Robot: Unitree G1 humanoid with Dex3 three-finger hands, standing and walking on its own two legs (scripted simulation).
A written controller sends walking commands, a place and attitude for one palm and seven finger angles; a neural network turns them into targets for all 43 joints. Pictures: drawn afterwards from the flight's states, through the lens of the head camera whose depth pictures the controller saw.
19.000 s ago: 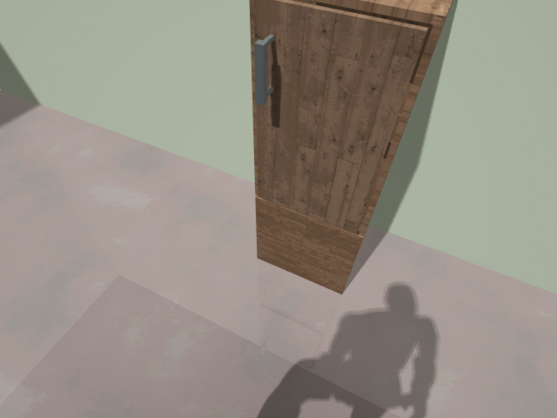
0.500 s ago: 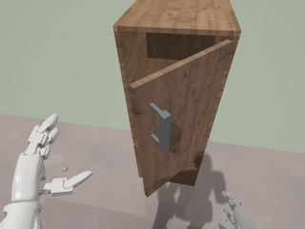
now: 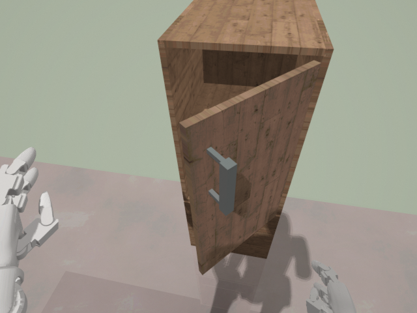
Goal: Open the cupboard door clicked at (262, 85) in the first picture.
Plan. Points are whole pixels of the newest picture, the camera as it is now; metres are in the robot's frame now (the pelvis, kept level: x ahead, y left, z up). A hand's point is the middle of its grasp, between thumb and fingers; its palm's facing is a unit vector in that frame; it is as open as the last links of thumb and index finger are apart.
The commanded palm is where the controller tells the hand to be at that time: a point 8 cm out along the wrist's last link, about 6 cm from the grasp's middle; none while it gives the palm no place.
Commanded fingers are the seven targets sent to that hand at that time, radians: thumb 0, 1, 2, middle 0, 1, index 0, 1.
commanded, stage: draw the hand back to the body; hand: left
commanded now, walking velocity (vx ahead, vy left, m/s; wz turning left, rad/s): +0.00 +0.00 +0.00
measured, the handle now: (219, 182) +0.33 +0.03 +0.11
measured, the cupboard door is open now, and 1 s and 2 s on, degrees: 49 49 49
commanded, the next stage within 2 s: step back with the hand held close in 0.20 s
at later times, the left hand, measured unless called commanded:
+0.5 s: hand (50, 224) +0.18 +0.26 +0.15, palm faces +0.41 -0.79 -0.46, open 7.4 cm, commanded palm +0.12 +0.30 +0.17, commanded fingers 0.00 0.90 0.90 -0.20 -0.30 -0.20 -0.30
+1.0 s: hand (12, 283) +0.10 +0.27 +0.14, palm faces +0.43 -0.77 -0.47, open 7.4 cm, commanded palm +0.04 +0.31 +0.17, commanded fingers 0.00 0.90 0.90 -0.20 -0.30 -0.20 -0.30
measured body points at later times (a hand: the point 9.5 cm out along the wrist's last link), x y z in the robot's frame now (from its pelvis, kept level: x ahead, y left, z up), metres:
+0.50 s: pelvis -0.02 +0.00 +0.00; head -0.01 -0.01 +0.45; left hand +0.16 +0.30 +0.18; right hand +0.17 -0.23 -0.09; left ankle -0.03 +0.09 -0.74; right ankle +0.01 -0.10 -0.74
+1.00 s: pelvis -0.10 +0.01 -0.02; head -0.08 +0.01 +0.43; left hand +0.08 +0.31 +0.17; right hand +0.08 -0.22 -0.10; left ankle -0.03 +0.09 -0.74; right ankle -0.01 -0.11 -0.74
